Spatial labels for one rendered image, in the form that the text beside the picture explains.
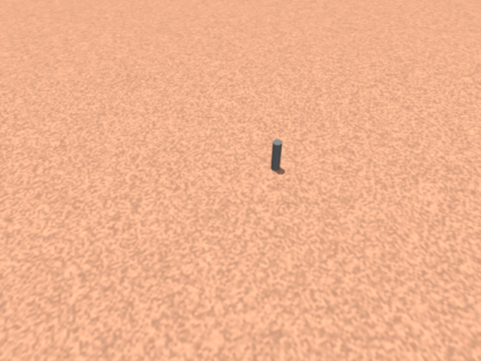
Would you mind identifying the can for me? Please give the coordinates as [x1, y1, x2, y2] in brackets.
[271, 139, 282, 171]

